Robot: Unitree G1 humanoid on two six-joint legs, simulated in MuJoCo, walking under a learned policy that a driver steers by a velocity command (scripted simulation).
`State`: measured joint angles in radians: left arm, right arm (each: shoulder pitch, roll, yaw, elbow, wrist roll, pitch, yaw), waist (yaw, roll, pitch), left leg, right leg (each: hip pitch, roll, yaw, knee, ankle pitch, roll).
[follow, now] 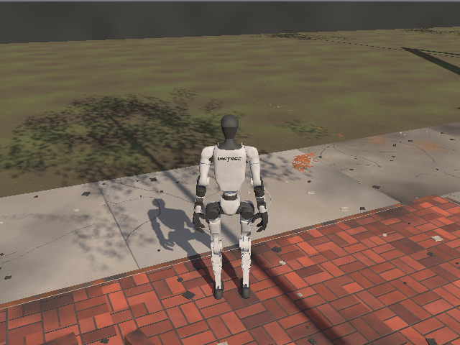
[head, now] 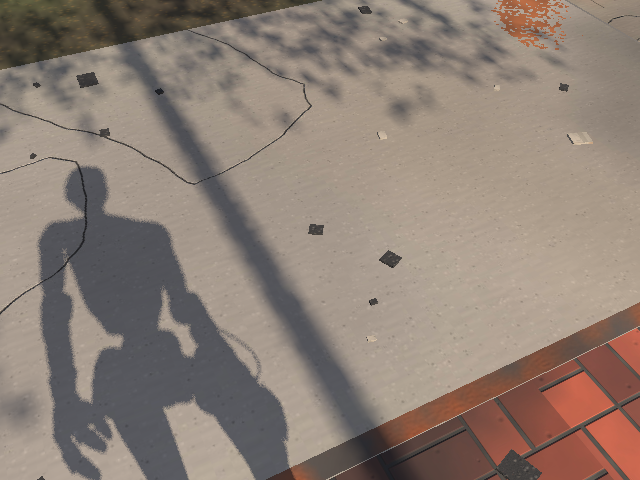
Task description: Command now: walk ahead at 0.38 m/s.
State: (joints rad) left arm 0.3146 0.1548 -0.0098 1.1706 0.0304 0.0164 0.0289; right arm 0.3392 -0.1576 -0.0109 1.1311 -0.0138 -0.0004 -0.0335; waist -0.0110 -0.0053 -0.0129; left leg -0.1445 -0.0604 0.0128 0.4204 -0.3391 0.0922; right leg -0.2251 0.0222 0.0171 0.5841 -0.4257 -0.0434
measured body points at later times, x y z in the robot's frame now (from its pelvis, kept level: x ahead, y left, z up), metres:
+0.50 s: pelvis +0.18 -0.06 -0.01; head +0.19 -0.07 +0.44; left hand +0.10 +0.17 -0.15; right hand +0.37 -0.27 -0.13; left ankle +0.25 +0.09 -0.64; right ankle +0.08 -0.15 -0.74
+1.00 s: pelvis +0.57 +0.09 -0.01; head +0.59 +0.11 +0.43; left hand +0.66 +0.41 -0.08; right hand +0.69 -0.16 -0.14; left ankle +0.46 +0.04 -0.74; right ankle +0.84 +0.03 -0.67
